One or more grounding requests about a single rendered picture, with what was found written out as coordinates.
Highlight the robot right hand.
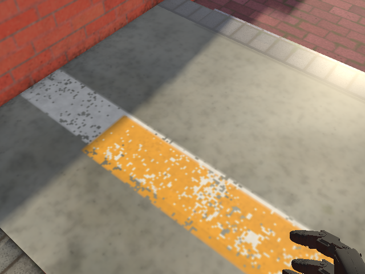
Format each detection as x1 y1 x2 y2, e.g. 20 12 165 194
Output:
282 230 365 274

